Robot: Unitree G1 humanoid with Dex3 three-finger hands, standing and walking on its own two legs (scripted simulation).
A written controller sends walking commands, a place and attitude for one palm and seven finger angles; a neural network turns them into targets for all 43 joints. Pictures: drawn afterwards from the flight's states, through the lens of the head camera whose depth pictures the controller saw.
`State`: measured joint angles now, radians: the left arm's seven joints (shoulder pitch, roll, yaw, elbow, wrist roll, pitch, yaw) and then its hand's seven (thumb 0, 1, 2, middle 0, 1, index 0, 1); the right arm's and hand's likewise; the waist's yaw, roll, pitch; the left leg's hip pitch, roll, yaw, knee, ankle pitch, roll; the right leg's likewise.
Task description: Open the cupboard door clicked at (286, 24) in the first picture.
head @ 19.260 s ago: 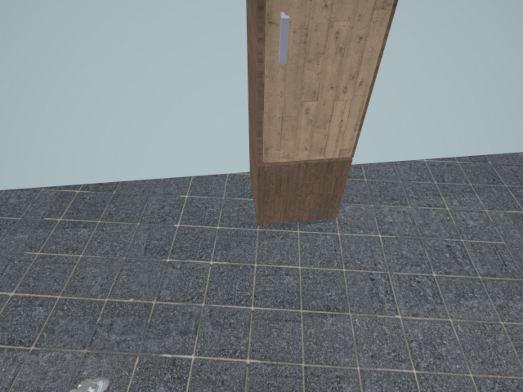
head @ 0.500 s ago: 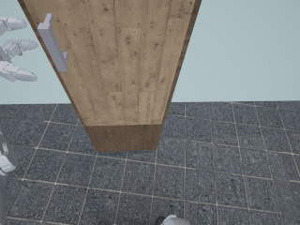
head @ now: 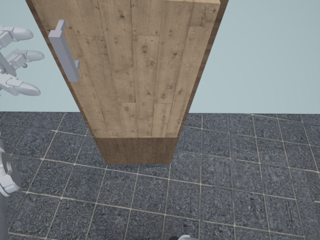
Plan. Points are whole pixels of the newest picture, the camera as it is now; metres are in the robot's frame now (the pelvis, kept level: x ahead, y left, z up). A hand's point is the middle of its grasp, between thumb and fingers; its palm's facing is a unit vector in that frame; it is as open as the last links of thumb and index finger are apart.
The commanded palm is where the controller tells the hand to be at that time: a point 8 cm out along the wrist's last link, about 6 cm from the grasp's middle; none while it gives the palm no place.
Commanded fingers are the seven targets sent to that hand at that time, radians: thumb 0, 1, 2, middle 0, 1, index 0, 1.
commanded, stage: move the hooked fingers beside the handle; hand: left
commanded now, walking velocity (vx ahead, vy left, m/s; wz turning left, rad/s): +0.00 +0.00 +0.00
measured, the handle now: (68, 52) +0.50 +0.20 +0.16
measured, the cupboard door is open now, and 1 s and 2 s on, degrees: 0 0 0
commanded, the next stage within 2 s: slide the fingers in behind the handle in 1.56 s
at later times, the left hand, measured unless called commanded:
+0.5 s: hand (29, 65) +0.45 +0.26 +0.16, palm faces -0.01 -1.00 -0.01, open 14.0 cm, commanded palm +0.44 +0.31 +0.15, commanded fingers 0.00 -0.50 0.30 -0.30 -1.20 -0.30 -1.20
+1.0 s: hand (25, 61) +0.47 +0.28 +0.16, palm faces -0.01 -1.00 +0.00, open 14.0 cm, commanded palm +0.45 +0.33 +0.15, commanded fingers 0.00 -0.50 0.30 -0.30 -1.20 -0.30 -1.20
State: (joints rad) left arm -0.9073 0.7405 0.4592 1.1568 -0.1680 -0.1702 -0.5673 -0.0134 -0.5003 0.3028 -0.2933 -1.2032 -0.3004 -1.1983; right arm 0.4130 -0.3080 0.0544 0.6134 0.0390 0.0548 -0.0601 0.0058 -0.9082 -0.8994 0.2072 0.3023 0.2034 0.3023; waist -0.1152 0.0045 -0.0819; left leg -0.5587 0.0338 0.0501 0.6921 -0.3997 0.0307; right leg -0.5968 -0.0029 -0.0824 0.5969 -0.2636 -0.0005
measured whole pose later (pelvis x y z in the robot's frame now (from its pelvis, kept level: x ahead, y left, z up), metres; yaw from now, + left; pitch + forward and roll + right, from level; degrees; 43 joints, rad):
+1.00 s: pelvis -0.02 -0.01 +0.00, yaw +0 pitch +16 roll -2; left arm -1.02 0.84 0.47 1.28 -0.13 -0.18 -0.56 -0.01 -0.50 0.30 -0.29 -1.20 -0.30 -1.20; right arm 0.43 -0.32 0.07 0.63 0.05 0.04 -0.09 0.01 -0.91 -0.90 0.21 0.30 0.20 0.30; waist -0.16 0.00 -0.06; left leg -0.61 0.04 0.04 0.71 -0.38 0.02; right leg -0.65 0.00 -0.09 0.61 -0.24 -0.01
